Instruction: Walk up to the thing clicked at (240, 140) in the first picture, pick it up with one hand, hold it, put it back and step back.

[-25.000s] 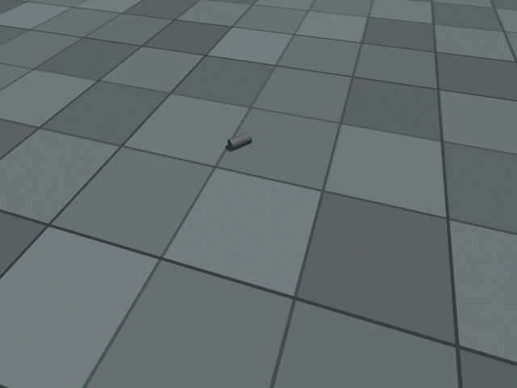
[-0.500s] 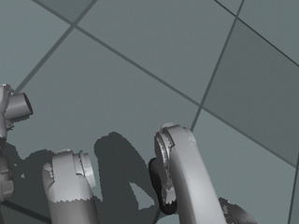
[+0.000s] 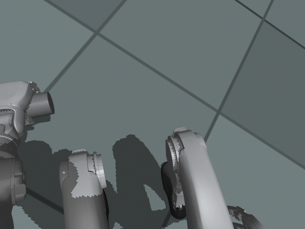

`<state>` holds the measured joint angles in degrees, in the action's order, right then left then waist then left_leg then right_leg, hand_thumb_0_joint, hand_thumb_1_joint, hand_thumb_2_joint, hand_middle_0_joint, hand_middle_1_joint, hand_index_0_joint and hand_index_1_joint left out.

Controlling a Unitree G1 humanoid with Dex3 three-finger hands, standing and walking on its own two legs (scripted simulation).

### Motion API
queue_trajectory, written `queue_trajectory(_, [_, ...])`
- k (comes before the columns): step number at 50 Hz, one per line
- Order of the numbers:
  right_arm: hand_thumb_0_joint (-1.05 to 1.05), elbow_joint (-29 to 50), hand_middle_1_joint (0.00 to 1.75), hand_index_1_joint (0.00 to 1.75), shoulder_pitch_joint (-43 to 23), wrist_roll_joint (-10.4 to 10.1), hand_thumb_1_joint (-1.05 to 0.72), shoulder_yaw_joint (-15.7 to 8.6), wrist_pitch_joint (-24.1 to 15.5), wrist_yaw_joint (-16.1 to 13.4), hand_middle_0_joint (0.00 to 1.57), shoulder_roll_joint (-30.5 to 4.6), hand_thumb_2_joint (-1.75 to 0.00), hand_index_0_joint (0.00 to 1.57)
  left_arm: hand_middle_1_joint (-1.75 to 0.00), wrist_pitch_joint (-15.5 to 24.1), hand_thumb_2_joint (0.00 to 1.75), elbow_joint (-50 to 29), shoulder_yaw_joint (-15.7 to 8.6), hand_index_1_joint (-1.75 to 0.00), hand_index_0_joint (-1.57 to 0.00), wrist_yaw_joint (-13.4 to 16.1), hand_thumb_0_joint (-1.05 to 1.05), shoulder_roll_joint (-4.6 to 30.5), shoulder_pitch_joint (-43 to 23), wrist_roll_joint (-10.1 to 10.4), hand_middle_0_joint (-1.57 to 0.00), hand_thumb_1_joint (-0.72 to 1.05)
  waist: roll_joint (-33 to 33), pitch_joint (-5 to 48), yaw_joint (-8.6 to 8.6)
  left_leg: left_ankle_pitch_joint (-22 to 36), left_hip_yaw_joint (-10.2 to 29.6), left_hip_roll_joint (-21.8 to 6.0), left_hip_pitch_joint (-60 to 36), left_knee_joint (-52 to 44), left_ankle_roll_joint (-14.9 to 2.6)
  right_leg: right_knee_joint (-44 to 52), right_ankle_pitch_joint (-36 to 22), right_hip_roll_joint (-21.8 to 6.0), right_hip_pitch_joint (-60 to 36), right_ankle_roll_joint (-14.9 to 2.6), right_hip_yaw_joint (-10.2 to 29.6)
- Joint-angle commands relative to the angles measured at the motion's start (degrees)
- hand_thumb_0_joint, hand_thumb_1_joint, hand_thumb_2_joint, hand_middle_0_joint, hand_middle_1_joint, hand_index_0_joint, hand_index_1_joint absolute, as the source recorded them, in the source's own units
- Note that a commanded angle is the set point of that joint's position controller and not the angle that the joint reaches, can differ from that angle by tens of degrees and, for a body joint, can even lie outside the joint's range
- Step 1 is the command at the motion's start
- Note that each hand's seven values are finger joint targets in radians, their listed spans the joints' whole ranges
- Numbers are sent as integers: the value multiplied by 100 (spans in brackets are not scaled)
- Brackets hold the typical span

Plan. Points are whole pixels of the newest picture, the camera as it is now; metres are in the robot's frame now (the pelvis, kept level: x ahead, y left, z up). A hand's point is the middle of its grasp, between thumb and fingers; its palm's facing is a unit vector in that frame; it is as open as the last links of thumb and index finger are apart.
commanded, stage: lift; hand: left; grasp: from above
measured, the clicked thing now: (24, 107) +0.46 +0.29 -0.18
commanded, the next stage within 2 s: hold in 1.66 s
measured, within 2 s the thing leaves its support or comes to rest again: neither
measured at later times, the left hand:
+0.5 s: hand out of the picture +0.41 +0.30 -0.05, palm faces -0.45 -0.08 -0.89, open 9.1 cm
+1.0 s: hand out of the picture +0.36 +0.26 +0.16, palm faces -0.42 -0.13 -0.90, open 9.1 cm
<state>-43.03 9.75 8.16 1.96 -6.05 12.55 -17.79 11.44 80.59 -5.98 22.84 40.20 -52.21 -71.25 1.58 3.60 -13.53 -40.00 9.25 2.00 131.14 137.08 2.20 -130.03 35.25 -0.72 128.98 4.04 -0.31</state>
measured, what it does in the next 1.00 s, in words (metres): rises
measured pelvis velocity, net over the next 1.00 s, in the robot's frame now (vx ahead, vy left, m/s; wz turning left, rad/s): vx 0.01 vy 0.00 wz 0.08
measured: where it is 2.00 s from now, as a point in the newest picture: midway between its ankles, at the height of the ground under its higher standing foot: (139, 213)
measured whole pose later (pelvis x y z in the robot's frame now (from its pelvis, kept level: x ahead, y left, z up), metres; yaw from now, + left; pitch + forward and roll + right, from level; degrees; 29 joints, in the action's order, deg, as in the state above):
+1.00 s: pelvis +0.01 +0.00 +0.24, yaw +4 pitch +24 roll -3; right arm -38.6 8.9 -1.7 -1.5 1.6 -0.6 -14.2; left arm -3.3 38.7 6.4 4.8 27.0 -21.4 -54.8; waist 3.2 10.1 -5.0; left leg -34.6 3.7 -1.4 81.4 91.5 1.1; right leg -87.5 30.6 -1.7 81.3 3.2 0.5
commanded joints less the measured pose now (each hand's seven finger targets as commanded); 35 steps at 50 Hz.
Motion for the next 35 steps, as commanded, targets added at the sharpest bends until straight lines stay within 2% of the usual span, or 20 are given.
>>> queue_trajectory(1, [0, 90, 30, 30, 1217, -73, -91, -502, -31, -152, 20, -1406, -90, 20, -42, -187, 56, -1061, -253, -42, -128, 275, 0, 1599, -1993, 257, -128, 93, 1543, 4312, 21, 1051, -845, 41, -2924, -1726, -358, 1358, -962, 116, -2410, -595, -710])
queue_trajectory(5, [0, 150, 30, 30, 1206, -177, -91, -574, 9, -210, 20, -1406, -90, 20, -44, -364, 58, -1224, -139, -44, -127, -23, 0, 1460, -1786, 499, -127, 92, 1640, 4336, 101, 866, -794, 22, -3133, -2027, -341, 1468, -781, 114, -2433, -630, -722])
queue_trajectory(7, [0, 157, 30, 30, 1210, -247, -91, -596, 71, -245, 20, -1418, -90, 20, -44, -394, 60, -1503, -175, -44, -128, -172, 0, 1558, -1729, 494, -128, 92, 1688, 4478, 192, 937, -767, 40, -3226, -2144, -326, 1495, -869, 92, -2522, -632, -717])
queue_trajectory(10, [0, 254, 30, 30, 1231, -327, -91, -655, 153, -279, 20, -1379, -90, 20, -43, -416, 63, -1780, -97, -44, -130, -402, 0, 1376, -1414, 540, -131, 94, 1588, 4429, 238, 1059, -759, 34, -3392, -2265, -334, 1625, -993, 86, -2661, -625, -681])
queue_trajectory(14, [0, 435, 30, 30, 1157, -427, -91, -693, 262, -343, 20, -1294, -90, 20, -45, -422, 63, -2485, -81, -46, -129, -643, 0, 1385, -1300, 666, -130, 93, 1485, 4467, 322, 849, -735, 14, -3530, -2595, -354, 1881, -826, 101, -2906, -616, -633])
queue_trajectory(17, [0, 525, 30, 30, 1117, -503, -90, -739, 326, -438, 20, -1229, -90, 20, -47, -427, 64, -2915, 43, -48, -125, -777, 0, 1100, -1081, 768, -126, 89, 1393, 4374, 335, 710, -699, 23, -3589, -2820, -360, 2092, -711, 90, -2952, -612, -613])
queue_trajectory(19, [0, 570, 30, 30, 1091, -553, -90, -757, 369, -501, 20, -1220, -90, 20, -48, -483, 64, -2917, 31, -48, -124, -872, 0, 1095, -665, 779, -124, 88, 1304, 4223, 406, 591, -630, 2, -3755, -3058, -349, 2243, -609, 93, -2992, -599, -613])
queue_trajectory(20, [0, 627, 30, 30, 1062, -583, -90, -775, 393, -531, 20, -1229, -90, 20, -47, -489, 64, -3186, 50, -48, -124, -942, 0, 1109, -699, 827, -124, 88, 1371, 4261, 456, 550, -565, -18, -3897, -3207, -336, 2268, -612, 92, -2999, -598, -616])
queue_trajectory(21, [0, 678, 30, 30, 1011, -617, -90, -819, 414, -577, 20, -1237, -90, 20, -50, -487, 64, -3577, 19, -50, -124, -988, 0, 1178, -838, 854, -123, 89, 1527, 4429, 494, 525, -519, -17, -4076, -3325, -324, 2301, -611, 79, -3001, -604, -597])
queue_trajectory(22, [0, 722, 30, 30, 945, -630, -90, -841, 437, -615, 20, -1222, -90, 20, -51, -516, 65, -3659, 29, -51, -123, -1021, 0, 1163, -703, 879, -122, 88, 1560, 4445, 532, 406, -472, -24, -4213, -3448, -321, 2369, -523, 79, -3023, -600, -591])
queue_trajectory(23, [0, 766, 30, 30, 937, -640, -90, -821, 447, -626, 20, -1162, -90, 20, -50, -554, 65, -3600, 226, -50, -123, -1080, 0, 861, -498, 922, -123, 88, 1472, 4252, 466, 340, -452, -55, -4221, -3563, -315, 2440, -493, 95, -3079, -590, -603])
queue_trajectory(24, [0, 777, 30, 30, 916, -671, -90, -835, 456, -656, 20, -1142, -90, 20, -48, -572, 65, -3852, 273, -49, -123, -1115, 0, 689, -416, 1000, -123, 86, 1378, 4259, 483, 356, -434, -45, -4330, -3663, -317, 2565, -524, 70, -3150, -574, -595])
queue_trajectory(26, [0, 828, 30, 30, 862, -709, -90, -851, 476, -736, 20, -1142, -90, 20, -51, -644, 66, -4145, 122, -51, -123, -1143, 0, 940, -244, 1069, -123, 87, 1376, 4467, 612, 483, -487, -47, -4612, -3800, -319, 2732, -601, 88, -3452, -576, -551])
queue_trajectory(27, [0, 853, 30, 30, 843, -732, -90, -858, 484, -772, 20, -1092, -90, 20, -50, -672, 66, -4335, 258, -50, -123, -1184, 0, 688, -158, 1138, -123, 87, 1393, 4469, 573, 580, -490, -37, -4723, -3890, -308, 2838, -678, 61, -3520, -568, -535])
queue_trajectory(30, [0, 884, 30, 30, 766, -770, -90, -846, 517, -868, 20, -1022, -90, 20, -47, -834, 64, -4409, 258, -48, -124, -1244, 0, 657, 204, 1210, -124, 88, 1065, 4238, 590, 605, -502, -69, -4967, -4176, -322, 3203, -681, 71, -3875, -543, -512])
queue_trajectory(31, [0, 902, 30, 30, 708, -793, -90, -848, 524, -905, 20, -1002, -90, 20, -48, -859, 64, -4735, 246, -48, -124, -1253, 0, 753, 22, 1240, -125, 89, 1250, 4253, 610, 580, -488, -79, -5103, -4327, -313, 3281, -681, 66, -3977, -544, -493])
queue_trajectory(33, [0, 923, 30, 30, 652, -812, -90, -857, 533, -977, 20, -972, -90, 20, -50, -945, 68, -5021, 283, -51, -123, -1274, 0, 652, 9, 1288, -124, 89, 1336, 4456, 650, 664, -446, -105, -5515, -4579, -285, 3438, -763, 61, -4199, -539, -480])
queue_trajectory(35, [0, 922, 30, 30, 568, -844, -90, -831, 536, -1050, 20, -918, -90, 20, -51, -1016, 67, -5154, 407, -51, -124, -1294, 0, 472, 211, 1350, -124, 90, 1333, 4278, 658, 584, -414, -126, -5724, -4874, -269, 3635, -724, 76, -4396, -525, -478])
